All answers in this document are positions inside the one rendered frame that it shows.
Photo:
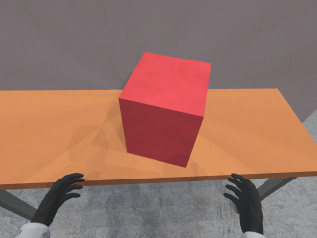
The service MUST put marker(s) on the table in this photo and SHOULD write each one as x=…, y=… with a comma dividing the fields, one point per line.
x=48, y=134

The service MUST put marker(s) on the left robot hand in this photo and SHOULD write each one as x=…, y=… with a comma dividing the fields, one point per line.
x=56, y=197

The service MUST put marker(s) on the carton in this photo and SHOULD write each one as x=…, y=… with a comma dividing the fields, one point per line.
x=162, y=107

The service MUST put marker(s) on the right robot hand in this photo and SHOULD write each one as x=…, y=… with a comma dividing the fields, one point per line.
x=248, y=204

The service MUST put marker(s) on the robot left forearm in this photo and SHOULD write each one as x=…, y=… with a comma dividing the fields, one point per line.
x=34, y=230

